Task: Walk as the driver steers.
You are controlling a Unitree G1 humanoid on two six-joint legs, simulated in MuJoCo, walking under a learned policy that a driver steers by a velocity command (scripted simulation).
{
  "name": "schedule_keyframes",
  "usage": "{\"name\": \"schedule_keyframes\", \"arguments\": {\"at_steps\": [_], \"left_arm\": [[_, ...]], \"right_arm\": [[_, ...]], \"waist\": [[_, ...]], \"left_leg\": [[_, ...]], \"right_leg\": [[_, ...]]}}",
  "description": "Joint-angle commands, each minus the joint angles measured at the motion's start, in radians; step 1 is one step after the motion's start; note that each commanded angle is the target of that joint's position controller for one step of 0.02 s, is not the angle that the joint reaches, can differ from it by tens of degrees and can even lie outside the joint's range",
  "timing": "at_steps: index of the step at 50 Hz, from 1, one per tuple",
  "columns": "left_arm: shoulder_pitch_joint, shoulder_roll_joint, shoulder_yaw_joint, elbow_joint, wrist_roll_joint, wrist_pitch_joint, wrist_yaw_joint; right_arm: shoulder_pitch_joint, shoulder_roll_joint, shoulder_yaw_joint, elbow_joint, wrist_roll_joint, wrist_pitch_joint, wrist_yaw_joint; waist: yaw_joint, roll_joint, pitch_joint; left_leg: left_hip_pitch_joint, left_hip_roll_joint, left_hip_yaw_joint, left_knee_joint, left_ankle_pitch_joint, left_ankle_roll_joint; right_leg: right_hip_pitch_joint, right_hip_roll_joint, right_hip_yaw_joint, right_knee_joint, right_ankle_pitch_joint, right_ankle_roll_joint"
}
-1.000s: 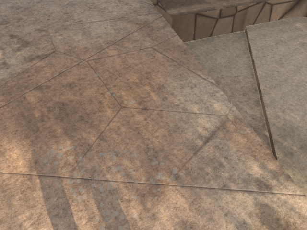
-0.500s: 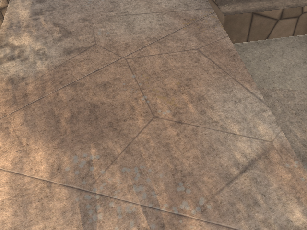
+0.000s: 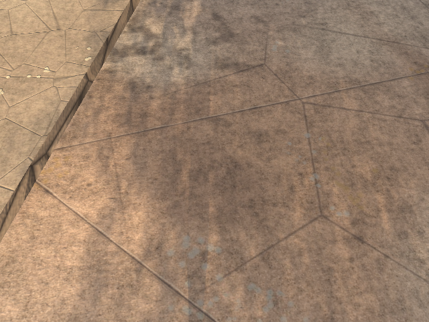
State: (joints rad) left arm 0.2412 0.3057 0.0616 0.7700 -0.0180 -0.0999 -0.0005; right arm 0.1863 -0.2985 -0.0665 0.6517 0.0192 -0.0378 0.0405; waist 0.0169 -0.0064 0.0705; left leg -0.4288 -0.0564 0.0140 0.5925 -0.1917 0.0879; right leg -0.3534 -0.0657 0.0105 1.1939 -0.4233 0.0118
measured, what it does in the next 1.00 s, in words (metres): walks ahead: right foot, then left foot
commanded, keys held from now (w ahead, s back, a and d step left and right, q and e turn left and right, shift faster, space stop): w+q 0.12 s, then w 0.04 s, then w+e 0.84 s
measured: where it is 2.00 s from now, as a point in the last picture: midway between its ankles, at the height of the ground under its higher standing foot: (290, 155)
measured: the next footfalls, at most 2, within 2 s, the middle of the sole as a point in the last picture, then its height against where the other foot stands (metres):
right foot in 0.42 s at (259, 320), level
left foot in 0.90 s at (203, 227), level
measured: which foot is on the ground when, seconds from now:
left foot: down 0.00-0.44, up 0.46-0.88, down 0.90-1.00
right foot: up 0.00-0.40, down 0.42-0.92, up 0.94-1.00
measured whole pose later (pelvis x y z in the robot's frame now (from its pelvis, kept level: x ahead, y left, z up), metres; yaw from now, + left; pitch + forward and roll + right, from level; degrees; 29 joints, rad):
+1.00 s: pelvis +0.61 -0.02 +0.00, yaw -15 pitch +2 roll +1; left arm 0.37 0.30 0.05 0.77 -0.03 -0.02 0.01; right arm 0.10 -0.26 -0.04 0.65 0.00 -0.11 0.01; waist 0.05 -0.03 0.01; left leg -0.38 -0.05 -0.01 0.51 -0.16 0.02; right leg -0.30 0.07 0.15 1.08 -0.47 -0.03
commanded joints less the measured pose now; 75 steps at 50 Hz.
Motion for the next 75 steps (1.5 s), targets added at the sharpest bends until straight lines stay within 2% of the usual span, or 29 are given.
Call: {"name": "schedule_keyframes", "arguments": {"at_steps": [1,9,15,18,20,21,22,23,24,26,30,36,41,44,45,46,47,49,50,52,56,66,68,70,71,72,73,74,75], "left_arm": [[-0.029,0.13,0.029,-0.098,0.023,-0.033,0.006],[-0.196,0.041,-0.004,-0.123,0.029,-0.005,-0.009],[-0.32,0.064,-0.007,-0.155,0.005,-0.02,-0.044],[-0.277,0.078,-0.002,-0.156,0.002,-0.019,-0.058],[-0.095,0.125,0.026,-0.108,0.006,-0.015,-0.053],[0.059,0.167,0.041,-0.079,0.011,-0.011,-0.048],[0.152,0.263,0.066,-0.074,0.017,-0.006,-0.046],[0.184,0.196,0.051,-0.053,-0.01,-0.002,-0.051],[0.129,0.149,0.036,-0.066,-0.013,0.003,-0.044],[0.036,0.12,0.025,-0.09,0.007,0.015,-0.036],[0.006,0.11,0.02,-0.104,0.009,0.015,-0.02],[0.093,0.15,0.035,-0.061,-0.009,0.034,0.011],[0.162,0.141,0.036,-0.035,-0.015,0.058,0.023],[0.121,0.135,0.038,-0.047,-0.009,0.068,0.024],[0.104,0.098,0.025,-0.062,-0.001,0.065,0.018],[0.123,0.04,0.004,-0.086,0.023,0.061,0.017],[0.272,0.008,-0.01,-0.109,-0.013,0.052,0.014],[0.125,0.159,0.023,-0.091,-0.018,0.059,0.015],[0.075,0.142,0.024,-0.102,-0.008,0.062,0.016],[0.05,0.107,0.026,-0.121,-0.006,0.065,0.005],[0.008,0.047,0.012,-0.155,-0.005,0.08,-0.004],[-0.241,0.024,-0.007,-0.241,-0.005,0.057,-0.053],[-0.22,0.05,0.006,-0.248,0.003,0.058,-0.054],[0.0,0.123,0.048,-0.192,0.007,0.062,-0.044],[0.165,0.191,0.076,-0.152,0.006,0.071,-0.027],[0.179,0.305,0.088,-0.145,0.005,0.068,-0.019],[0.213,0.213,0.064,-0.162,0.005,0.061,-0.021],[0.165,0.169,0.047,-0.149,0.014,0.05,-0.024],[0.105,0.144,0.039,-0.142,0.012,0.042,-0.023]], "right_arm": [[0.049,-0.122,-0.034,-0.069,-0.019,-0.023,-0.013],[0.121,-0.132,-0.033,-0.008,-0.006,-0.029,-0.052],[0.219,-0.147,-0.033,0.067,-0.009,-0.029,-0.049],[0.207,-0.162,-0.039,0.084,-0.01,-0.017,-0.055],[0.169,-0.169,-0.038,0.075,-0.017,-0.006,-0.06],[0.162,-0.15,-0.025,0.056,-0.028,-0.003,-0.067],[0.277,-0.073,-0.001,0.028,-0.035,-0.02,-0.06],[0.256,-0.077,0.008,0.03,-0.034,-0.042,-0.051],[0.156,-0.139,-0.005,0.004,-0.001,-0.062,-0.038],[0.028,-0.131,-0.003,-0.027,-0.013,-0.085,-0.035],[0.066,-0.096,-0.004,-0.027,-0.041,-0.066,-0.044],[-0.146,-0.038,0.017,-0.075,-0.035,-0.069,-0.044],[-0.243,-0.071,0.004,-0.1,-0.014,-0.088,-0.023],[-0.12,-0.115,-0.021,-0.069,-0.013,-0.101,-0.027],[0.0,-0.149,-0.036,-0.051,-0.026,-0.105,-0.035],[0.164,-0.21,-0.051,-0.038,-0.032,-0.098,-0.045],[0.199,-0.249,-0.061,0.002,-0.031,-0.083,-0.035],[0.116,-0.092,-0.027,-0.027,-0.015,-0.072,-0.038],[0.075,-0.086,-0.021,-0.024,-0.024,-0.068,-0.037],[0.04,-0.064,-0.013,-0.005,-0.034,-0.069,-0.038],[0.038,-0.09,-0.026,0.034,-0.021,-0.082,-0.035],[0.136,-0.176,-0.045,0.129,0.005,-0.049,-0.039],[0.141,-0.201,-0.051,0.143,0.014,-0.038,-0.039],[0.129,-0.205,-0.045,0.15,0.016,-0.026,-0.046],[0.139,-0.167,-0.025,0.136,-0.005,-0.03,-0.052],[0.258,-0.029,0.024,0.093,-0.034,-0.049,-0.038],[0.205,-0.115,0.008,0.123,-0.002,-0.072,-0.027],[0.099,-0.162,-0.008,0.089,0.038,-0.079,-0.022],[0.059,-0.144,-0.001,0.079,0.035,-0.082,-0.027]], "waist": [[-0.014,0.058,-0.144],[-0.058,0.079,-0.072],[-0.118,0.084,-0.007],[-0.085,0.095,-0.022],[0.016,0.091,-0.152],[0.083,0.046,-0.27],[0.045,-0.183,-0.407],[0.064,-0.242,-0.434],[0.079,-0.154,-0.291],[0.043,0.005,-0.11],[-0.027,-0.056,-0.095],[0.042,-0.063,-0.069],[0.062,-0.08,-0.067],[-0.017,-0.113,-0.107],[-0.079,-0.09,-0.212],[-0.13,0.045,-0.367],[-0.049,0.384,-0.436],[-0.1,0.124,-0.199],[-0.082,0.054,-0.127],[-0.043,0.087,-0.063],[-0.03,0.092,-0.039],[-0.095,0.053,0.005],[-0.057,0.076,-0.021],[0.079,0.077,-0.152],[0.148,0.022,-0.254],[0.044,-0.246,-0.384],[0.116,-0.146,-0.508],[0.123,-0.11,-0.338],[0.086,-0.066,-0.234]], "left_leg": [[0.35,0.251,-0.429,-0.34,0.075,0.19],[0.215,0.152,-0.219,-0.38,0.204,0.14],[0.412,0.259,-0.237,-0.353,0.2,0.123],[0.515,0.287,-0.204,-0.275,0.437,0.091],[0.504,0.232,-0.126,-0.054,0.805,0.055],[0.364,0.195,-0.087,0.175,0.713,0.023],[-0.028,0.039,-0.03,0.571,0.224,-0.068],[-0.239,-0.033,-0.119,0.709,-0.335,-0.088],[-0.341,0.033,-0.164,0.754,-0.285,-0.074],[-0.322,0.102,-0.125,0.622,-0.166,-0.066],[-0.201,0.136,-0.097,0.432,-0.098,-0.116],[-0.102,0.068,-0.068,0.035,0.248,-0.161],[-0.059,0.033,-0.106,-0.118,0.231,-0.135],[0.122,0.037,-0.09,-0.188,0.159,-0.076],[0.342,0.112,-0.136,-0.17,0.161,-0.024],[0.617,0.293,-0.328,-0.142,0.117,0.037],[0.842,0.488,-0.778,-0.228,-0.107,0.192],[0.627,0.416,-0.593,-0.286,-0.245,0.113],[0.508,0.373,-0.479,-0.312,-0.11,0.095],[0.373,0.312,-0.326,-0.363,0.041,0.083],[0.316,0.309,-0.172,-0.436,0.176,0.114],[0.447,0.323,0.066,-0.412,0.355,0.063],[0.496,0.339,0.086,-0.328,0.604,0.051],[0.439,0.299,0.148,-0.044,0.827,0.008],[0.223,0.262,0.163,0.218,0.591,-0.031],[-0.191,0.08,0.125,0.605,-0.281,-0.099],[-0.266,0.064,-0.084,0.751,-0.41,-0.092],[-0.347,0.11,-0.089,0.772,-0.341,-0.078],[-0.334,0.157,-0.079,0.7,-0.25,-0.069]], "right_leg": [[-0.322,-0.069,0.082,-0.031,0.134,-0.016],[-0.24,-0.001,0.03,-0.515,0.521,0.053],[-0.302,0.008,0.018,-0.667,0.53,-0.023],[-0.275,0.033,-0.006,-0.686,0.381,-0.079],[-0.008,0.11,-0.066,-0.703,0.365,-0.13],[0.261,0.033,0.044,-0.673,0.421,-0.18],[0.644,-0.201,0.503,-0.704,0.309,-0.353],[0.748,-0.262,0.8,-0.874,0.119,-0.395],[0.657,-0.247,0.706,-0.901,0.021,-0.343],[0.384,-0.17,0.506,-0.938,0.17,-0.297],[0.206,-0.09,0.365,-0.983,0.439,-0.299],[0.102,-0.002,0.254,-0.962,0.483,-0.229],[0.227,-0.047,0.381,-0.866,0.403,-0.205],[0.248,-0.041,0.417,-0.743,0.51,-0.17],[0.183,0.006,0.373,-0.578,0.519,-0.14],[0.035,0.091,0.266,-0.296,0.259,-0.101],[-0.312,0.178,0.178,-0.029,-0.194,-0.055],[-0.42,0.056,0.166,0.084,-0.036,-0.031],[-0.392,0.025,0.139,0.066,0.033,-0.02],[-0.341,-0.023,0.127,0.002,0.099,-0.013],[-0.362,-0.053,0.092,-0.1,0.163,0.008],[-0.28,-0.004,-0.011,-0.549,0.382,-0.052],[-0.198,0.044,-0.048,-0.587,0.279,-0.091],[0.141,0.119,-0.091,-0.671,0.318,-0.145],[0.449,0.031,0.045,-0.642,0.376,-0.185],[0.776,-0.258,0.594,-0.716,0.232,-0.364],[0.791,-0.329,0.78,-0.838,0.149,-0.4],[0.676,-0.292,0.593,-0.853,0.219,-0.345],[0.527,-0.246,0.446,-0.861,0.31,-0.303]]}}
